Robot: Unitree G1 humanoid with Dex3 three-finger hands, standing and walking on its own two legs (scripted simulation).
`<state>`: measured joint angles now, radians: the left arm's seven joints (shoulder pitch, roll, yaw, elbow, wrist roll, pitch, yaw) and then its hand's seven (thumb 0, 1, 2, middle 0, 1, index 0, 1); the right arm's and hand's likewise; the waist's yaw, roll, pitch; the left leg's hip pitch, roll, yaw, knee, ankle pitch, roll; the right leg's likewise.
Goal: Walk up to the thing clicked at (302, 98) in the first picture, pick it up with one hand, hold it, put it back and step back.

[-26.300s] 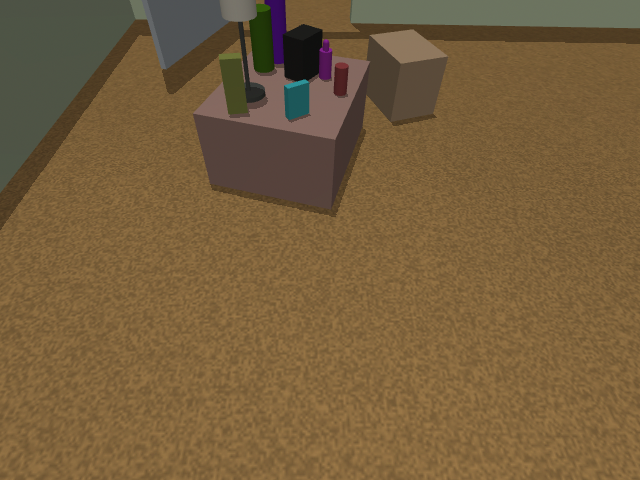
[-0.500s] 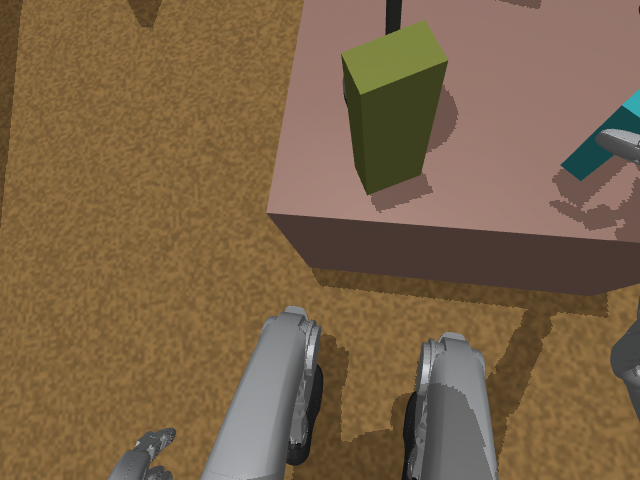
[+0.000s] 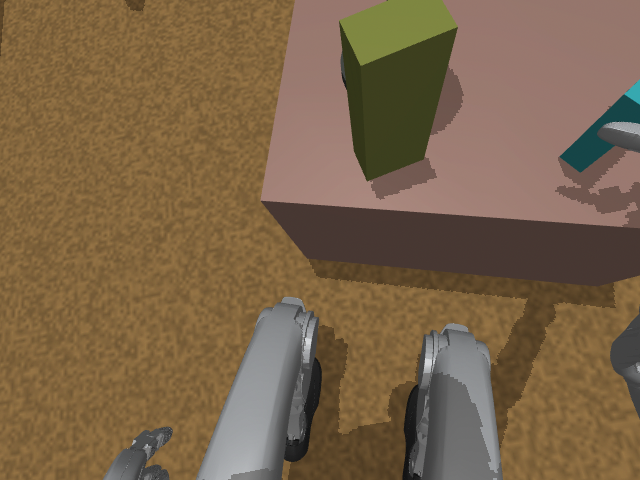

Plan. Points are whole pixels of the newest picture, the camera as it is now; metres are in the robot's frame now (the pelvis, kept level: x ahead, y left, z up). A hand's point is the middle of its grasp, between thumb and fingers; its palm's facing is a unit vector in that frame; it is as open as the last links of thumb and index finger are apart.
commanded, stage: lower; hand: right
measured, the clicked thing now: (630, 108) +0.55 -0.27 -0.02
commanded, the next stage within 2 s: rest in 0.02 s
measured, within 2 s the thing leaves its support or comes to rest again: neither
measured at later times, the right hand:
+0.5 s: hand out of the picture +0.54 -0.28 +0.02, palm faces +0.30 +0.95 -0.01, open 15.6 cm
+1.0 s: hand out of the picture +0.54 -0.35 +0.17, palm faces +0.36 +0.92 -0.16, open 17.6 cm
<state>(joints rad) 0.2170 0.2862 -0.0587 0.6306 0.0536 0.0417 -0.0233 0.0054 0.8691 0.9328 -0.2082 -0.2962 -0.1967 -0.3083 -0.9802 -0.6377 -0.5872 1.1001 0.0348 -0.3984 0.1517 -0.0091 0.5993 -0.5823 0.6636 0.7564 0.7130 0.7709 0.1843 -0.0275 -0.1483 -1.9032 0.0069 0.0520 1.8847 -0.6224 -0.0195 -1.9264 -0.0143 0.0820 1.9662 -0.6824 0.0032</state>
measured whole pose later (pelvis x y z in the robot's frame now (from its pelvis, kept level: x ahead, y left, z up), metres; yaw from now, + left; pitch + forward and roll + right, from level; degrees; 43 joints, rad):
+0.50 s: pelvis +0.00 +0.00 -0.01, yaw +0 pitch +37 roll +6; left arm 0.21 0.29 -0.05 0.62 0.05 0.05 -0.02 0.01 0.86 0.93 -0.21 -0.30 -0.20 -0.31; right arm -0.97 -0.63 -0.58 1.08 0.04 -0.39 0.15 -0.01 0.50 -0.17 0.38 0.27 0.39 0.27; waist 0.18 -0.02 -0.15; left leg -1.92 0.01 0.05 1.91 -0.63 -0.02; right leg -1.95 -0.01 0.08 1.99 -0.69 0.00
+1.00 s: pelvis +0.02 -0.01 +0.10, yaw +0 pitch +31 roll +6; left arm 0.27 0.28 -0.05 0.63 0.00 0.06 0.00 0.01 0.88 0.91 -0.21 -0.30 -0.20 -0.30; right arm -1.00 -0.80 -0.53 1.16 -0.04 -0.19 0.15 -0.01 0.58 -0.05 0.04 0.06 0.05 0.06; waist 0.17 -0.03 -0.15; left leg -1.51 -0.01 0.06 1.52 -0.56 -0.02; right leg -1.54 -0.04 0.08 1.62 -0.63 0.00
